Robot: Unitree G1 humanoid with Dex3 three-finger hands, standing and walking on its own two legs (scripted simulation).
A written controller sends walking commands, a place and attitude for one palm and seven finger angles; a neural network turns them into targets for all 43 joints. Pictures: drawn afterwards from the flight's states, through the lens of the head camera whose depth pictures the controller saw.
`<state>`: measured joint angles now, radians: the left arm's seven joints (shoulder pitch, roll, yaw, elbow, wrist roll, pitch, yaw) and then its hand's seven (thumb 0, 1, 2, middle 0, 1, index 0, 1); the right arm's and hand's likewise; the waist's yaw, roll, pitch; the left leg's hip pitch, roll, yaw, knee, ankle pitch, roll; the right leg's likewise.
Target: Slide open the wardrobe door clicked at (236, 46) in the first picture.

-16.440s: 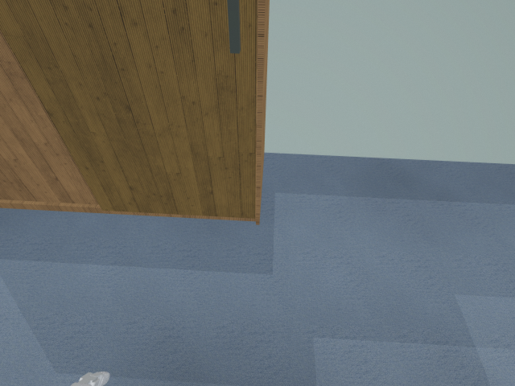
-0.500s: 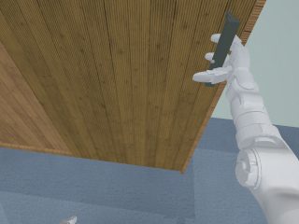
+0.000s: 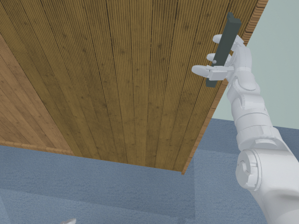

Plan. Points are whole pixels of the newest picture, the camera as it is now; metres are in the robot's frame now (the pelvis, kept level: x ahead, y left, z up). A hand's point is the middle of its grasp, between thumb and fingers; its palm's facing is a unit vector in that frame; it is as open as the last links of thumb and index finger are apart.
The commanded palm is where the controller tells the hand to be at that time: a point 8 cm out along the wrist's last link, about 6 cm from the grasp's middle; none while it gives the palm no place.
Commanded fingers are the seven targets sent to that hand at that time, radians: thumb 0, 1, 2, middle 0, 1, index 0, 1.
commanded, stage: grip the handle and tug to test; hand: right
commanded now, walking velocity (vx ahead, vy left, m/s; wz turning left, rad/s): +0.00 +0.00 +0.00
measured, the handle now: (219, 52) +0.54 -0.11 +0.20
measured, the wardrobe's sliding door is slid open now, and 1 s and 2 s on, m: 0.00 0.00 0.03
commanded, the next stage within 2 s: tug the door sideways, standing still in 1.14 s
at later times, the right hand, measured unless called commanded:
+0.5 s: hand (214, 61) +0.49 -0.09 +0.21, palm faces +0.01 +1.00 +0.00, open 6.0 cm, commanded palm +0.47 -0.14 +0.21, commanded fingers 0.00 -0.90 -0.90 0.45 1.40 0.45 1.40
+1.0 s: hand (214, 61) +0.49 -0.09 +0.21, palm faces +0.02 +1.00 -0.01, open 6.0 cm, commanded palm +0.45 -0.13 +0.21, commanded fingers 0.00 -0.90 -0.90 0.45 1.40 0.45 1.40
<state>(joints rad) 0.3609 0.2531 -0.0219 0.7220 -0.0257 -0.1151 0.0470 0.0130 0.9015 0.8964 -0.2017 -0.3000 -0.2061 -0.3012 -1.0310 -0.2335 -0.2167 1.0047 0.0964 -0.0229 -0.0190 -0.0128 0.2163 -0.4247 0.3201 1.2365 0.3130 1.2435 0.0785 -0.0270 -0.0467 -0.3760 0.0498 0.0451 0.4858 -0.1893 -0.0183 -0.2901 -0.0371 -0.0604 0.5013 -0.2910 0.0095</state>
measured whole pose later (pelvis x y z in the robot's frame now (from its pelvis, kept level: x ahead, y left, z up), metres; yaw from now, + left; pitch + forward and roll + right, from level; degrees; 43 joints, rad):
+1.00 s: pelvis +0.00 +0.00 +0.00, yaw +0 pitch +5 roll +0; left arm 0.40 0.26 -0.02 0.73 -0.03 -0.13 0.04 0.01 0.90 0.90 -0.20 -0.30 -0.21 -0.30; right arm -1.03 -0.25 -0.20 1.01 0.11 -0.04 -0.03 -0.01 -0.66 -0.79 0.37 1.39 0.33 1.40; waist 0.08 -0.03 -0.05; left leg -0.40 0.05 0.04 0.51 -0.20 -0.01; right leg -0.31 -0.04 -0.06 0.52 -0.30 0.01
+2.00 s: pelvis +0.01 +0.00 +0.00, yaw -3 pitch +5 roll +0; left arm 0.38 0.22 -0.02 0.81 -0.01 -0.15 0.02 0.01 0.90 0.90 -0.20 -0.30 -0.21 -0.30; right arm -1.06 -0.09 -0.03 0.92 0.14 0.06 -0.19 -0.02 -0.71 -0.80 0.31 1.40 0.24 1.40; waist 0.02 -0.04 -0.05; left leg -0.37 0.07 0.09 0.53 -0.24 -0.02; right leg -0.30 -0.02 -0.01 0.53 -0.32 0.01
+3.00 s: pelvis +0.08 +0.25 -0.02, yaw -10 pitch -1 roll +0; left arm 0.07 0.21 0.01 0.66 -0.06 -0.10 0.06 0.01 0.90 0.90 -0.20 -0.30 -0.21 -0.30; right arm -0.76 -0.21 -0.06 0.29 0.09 -0.07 -0.12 -0.09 -0.68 -0.84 0.45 1.40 0.17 1.36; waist -0.06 -0.08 0.25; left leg -0.35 0.07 0.10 0.70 -0.32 0.00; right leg -0.37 -0.19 0.04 0.90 -0.49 0.06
